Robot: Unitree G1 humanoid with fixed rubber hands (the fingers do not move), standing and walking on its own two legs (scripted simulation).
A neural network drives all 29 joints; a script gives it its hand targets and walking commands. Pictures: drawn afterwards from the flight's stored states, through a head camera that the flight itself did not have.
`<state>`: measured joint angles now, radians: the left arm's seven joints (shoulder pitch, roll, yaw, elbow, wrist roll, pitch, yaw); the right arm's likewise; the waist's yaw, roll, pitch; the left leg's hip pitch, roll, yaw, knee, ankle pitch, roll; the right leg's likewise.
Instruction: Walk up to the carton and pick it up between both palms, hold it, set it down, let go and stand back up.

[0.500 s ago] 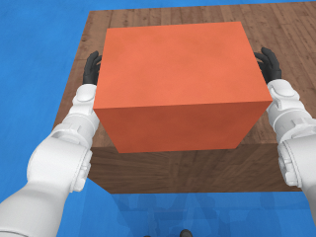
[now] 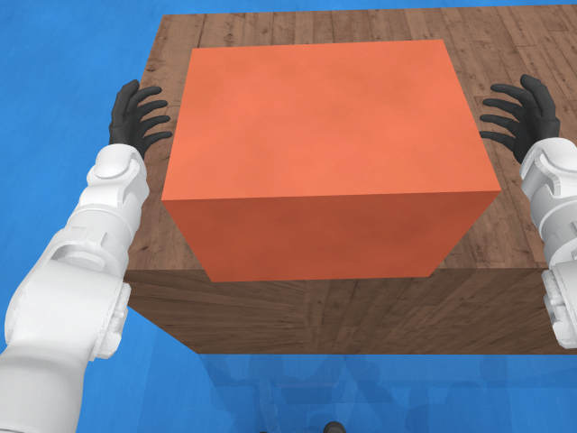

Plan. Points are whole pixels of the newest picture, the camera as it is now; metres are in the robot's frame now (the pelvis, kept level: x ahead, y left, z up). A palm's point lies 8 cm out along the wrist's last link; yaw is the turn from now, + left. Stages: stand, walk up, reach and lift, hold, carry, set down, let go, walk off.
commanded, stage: set down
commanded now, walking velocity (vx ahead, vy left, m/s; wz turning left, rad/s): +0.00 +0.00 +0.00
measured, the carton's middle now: (318, 170) +0.46 -0.01 +0.07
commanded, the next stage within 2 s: none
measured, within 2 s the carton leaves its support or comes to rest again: neither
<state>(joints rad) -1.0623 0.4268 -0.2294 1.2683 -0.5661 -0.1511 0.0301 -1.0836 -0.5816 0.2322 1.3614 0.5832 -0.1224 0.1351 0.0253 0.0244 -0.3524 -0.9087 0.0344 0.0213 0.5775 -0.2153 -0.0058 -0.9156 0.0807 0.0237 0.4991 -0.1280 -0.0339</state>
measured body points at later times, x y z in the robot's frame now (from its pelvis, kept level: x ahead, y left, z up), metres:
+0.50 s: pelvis +0.00 +0.01 +0.02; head +0.05 +0.01 +0.47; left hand +0.47 +0.27 +0.18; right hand +0.47 -0.27 +0.20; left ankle +0.00 +0.12 -0.71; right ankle +0.03 -0.09 -0.71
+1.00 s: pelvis +0.00 +0.01 +0.03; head +0.03 +0.01 +0.48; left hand +0.43 +0.25 +0.15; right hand +0.43 -0.27 +0.15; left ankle +0.00 +0.12 -0.71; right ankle +0.03 -0.09 -0.71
